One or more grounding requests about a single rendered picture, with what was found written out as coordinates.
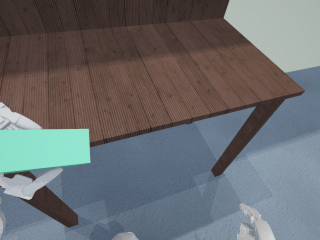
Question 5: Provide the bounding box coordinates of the robot left hand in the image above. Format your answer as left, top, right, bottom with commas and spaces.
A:
0, 102, 63, 200

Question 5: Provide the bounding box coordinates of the sponge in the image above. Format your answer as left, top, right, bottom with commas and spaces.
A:
0, 129, 91, 174

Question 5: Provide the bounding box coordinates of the robot right hand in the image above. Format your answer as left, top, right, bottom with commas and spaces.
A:
237, 203, 276, 240

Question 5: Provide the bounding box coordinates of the table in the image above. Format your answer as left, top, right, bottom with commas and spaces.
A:
0, 0, 305, 228

